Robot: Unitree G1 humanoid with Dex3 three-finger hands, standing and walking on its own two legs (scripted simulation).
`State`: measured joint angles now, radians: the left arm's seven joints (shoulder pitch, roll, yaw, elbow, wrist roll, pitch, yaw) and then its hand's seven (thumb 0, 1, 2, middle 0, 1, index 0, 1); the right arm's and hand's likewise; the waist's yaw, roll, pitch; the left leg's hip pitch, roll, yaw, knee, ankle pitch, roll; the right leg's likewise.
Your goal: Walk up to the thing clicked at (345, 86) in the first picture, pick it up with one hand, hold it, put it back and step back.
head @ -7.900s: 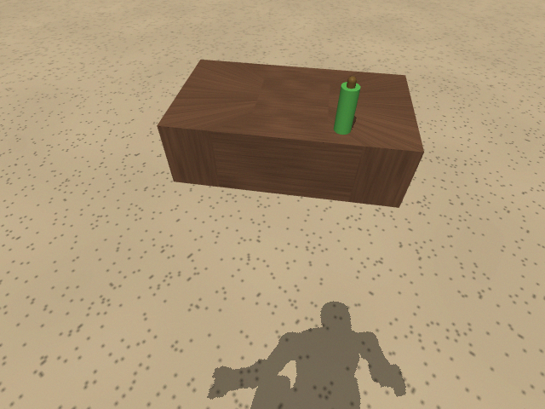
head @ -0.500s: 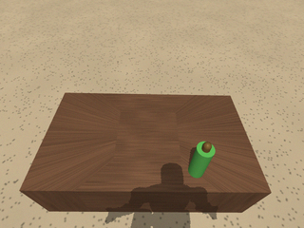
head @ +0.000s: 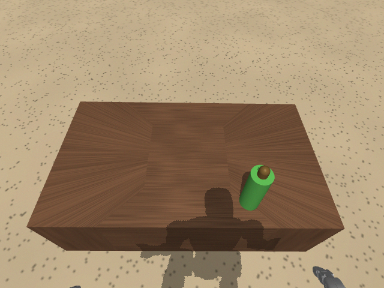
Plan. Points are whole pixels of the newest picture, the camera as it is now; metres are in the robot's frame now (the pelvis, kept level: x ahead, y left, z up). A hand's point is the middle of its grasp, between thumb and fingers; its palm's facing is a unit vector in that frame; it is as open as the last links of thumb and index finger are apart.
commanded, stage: go down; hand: right
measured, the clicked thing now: (256, 186) +0.48 -0.23 -0.29
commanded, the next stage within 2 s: none
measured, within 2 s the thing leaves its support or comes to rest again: neither
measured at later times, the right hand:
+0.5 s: hand (314, 283) +0.16 -0.27 -0.15, palm faces +0.05 +0.94 -0.33, open 16.7 cm
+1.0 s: hand (319, 280) +0.17 -0.28 -0.14, palm faces +0.09 +0.94 -0.33, open 17.4 cm
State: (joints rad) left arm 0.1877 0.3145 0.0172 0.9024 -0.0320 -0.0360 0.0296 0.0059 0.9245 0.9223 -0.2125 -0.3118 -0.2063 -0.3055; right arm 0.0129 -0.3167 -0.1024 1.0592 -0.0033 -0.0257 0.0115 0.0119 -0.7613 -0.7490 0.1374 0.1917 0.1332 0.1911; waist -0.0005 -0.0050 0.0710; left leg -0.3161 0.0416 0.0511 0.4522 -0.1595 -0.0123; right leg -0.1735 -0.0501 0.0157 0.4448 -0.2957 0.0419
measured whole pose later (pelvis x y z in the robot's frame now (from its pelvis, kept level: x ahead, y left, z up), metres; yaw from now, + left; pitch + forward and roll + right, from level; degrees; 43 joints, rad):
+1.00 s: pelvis +0.02 -0.03 -0.04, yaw -1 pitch +11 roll +3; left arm 0.25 0.24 0.00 0.62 -0.02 -0.17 0.08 0.01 0.91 0.90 -0.20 -0.30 -0.20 -0.30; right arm 0.31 -0.33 -0.15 0.25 -0.01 0.45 0.04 0.00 0.53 -0.03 0.06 0.05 0.06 0.05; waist 0.02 -0.04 -0.11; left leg -0.63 0.06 0.08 0.81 -0.36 -0.04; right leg -0.54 -0.04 0.06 0.90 -0.54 0.02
